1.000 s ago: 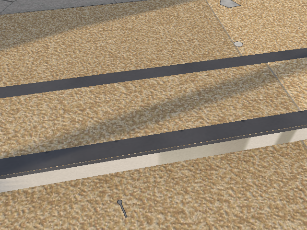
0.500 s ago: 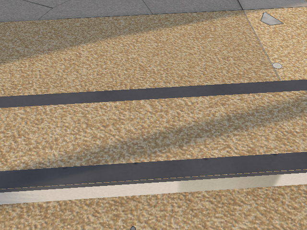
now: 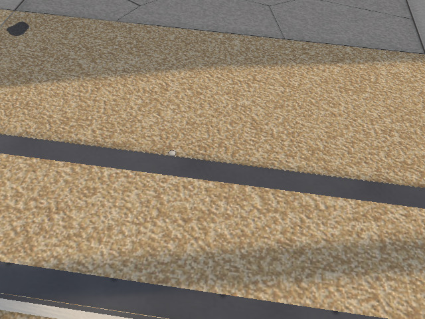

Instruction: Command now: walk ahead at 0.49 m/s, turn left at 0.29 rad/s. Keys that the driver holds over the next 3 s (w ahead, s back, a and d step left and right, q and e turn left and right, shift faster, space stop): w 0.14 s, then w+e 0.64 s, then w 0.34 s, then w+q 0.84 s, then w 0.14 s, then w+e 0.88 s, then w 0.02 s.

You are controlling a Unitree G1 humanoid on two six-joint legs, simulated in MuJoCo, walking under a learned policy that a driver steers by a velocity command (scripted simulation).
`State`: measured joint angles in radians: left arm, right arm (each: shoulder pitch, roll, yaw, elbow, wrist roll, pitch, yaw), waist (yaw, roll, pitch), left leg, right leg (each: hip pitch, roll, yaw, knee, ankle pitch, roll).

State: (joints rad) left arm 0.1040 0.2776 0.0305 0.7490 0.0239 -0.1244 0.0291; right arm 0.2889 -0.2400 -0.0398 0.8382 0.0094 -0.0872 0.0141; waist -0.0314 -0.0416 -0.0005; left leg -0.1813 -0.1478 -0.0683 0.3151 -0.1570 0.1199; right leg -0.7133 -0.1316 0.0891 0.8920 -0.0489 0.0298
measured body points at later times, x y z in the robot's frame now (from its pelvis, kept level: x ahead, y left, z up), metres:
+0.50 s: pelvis +0.27 -0.06 +0.00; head +0.30 -0.08 +0.44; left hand +0.23 +0.18 -0.13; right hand +0.43 -0.28 -0.12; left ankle +0.32 +0.07 -0.49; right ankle +0.24 -0.13 -0.74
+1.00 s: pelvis +0.54 -0.07 +0.11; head +0.54 -0.06 +0.56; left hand +0.81 +0.07 +0.04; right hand +0.44 -0.30 -0.02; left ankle +0.55 +0.05 -0.62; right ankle +0.58 -0.24 -0.51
